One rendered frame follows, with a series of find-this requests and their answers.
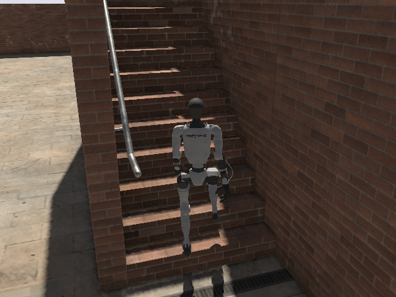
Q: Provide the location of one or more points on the robot right thigh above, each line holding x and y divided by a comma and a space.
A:
212, 176

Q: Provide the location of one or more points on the left robot upper arm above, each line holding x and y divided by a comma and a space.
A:
176, 141

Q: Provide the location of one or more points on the right robot hand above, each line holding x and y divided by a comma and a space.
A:
226, 192

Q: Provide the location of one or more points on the left robot hand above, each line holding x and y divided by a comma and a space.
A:
181, 169

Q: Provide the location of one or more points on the robot left forearm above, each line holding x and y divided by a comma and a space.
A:
176, 162

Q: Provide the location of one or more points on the robot left shin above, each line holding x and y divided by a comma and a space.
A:
185, 224

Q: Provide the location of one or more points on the robot right forearm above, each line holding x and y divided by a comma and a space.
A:
223, 170

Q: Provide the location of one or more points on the right robot upper arm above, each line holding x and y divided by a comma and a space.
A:
218, 142

